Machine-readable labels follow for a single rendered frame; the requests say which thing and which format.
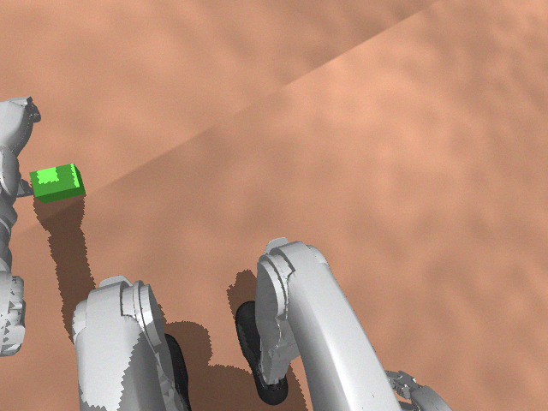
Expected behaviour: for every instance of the left robot foot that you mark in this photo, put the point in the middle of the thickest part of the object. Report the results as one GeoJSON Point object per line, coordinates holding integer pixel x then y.
{"type": "Point", "coordinates": [180, 371]}

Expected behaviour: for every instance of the small box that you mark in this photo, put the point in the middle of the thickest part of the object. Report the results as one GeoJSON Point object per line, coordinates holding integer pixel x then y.
{"type": "Point", "coordinates": [57, 183]}

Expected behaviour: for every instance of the left robot arm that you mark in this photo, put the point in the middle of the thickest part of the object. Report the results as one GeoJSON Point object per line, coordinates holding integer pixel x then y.
{"type": "Point", "coordinates": [12, 305]}

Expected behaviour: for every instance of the right robot hand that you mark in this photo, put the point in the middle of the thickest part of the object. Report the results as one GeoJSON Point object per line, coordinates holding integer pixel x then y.
{"type": "Point", "coordinates": [423, 398]}

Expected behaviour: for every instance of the left robot hand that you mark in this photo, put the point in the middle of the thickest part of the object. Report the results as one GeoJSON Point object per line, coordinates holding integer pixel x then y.
{"type": "Point", "coordinates": [17, 116]}

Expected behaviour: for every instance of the right robot foot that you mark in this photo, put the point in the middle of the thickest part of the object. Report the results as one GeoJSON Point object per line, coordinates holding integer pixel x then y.
{"type": "Point", "coordinates": [250, 346]}

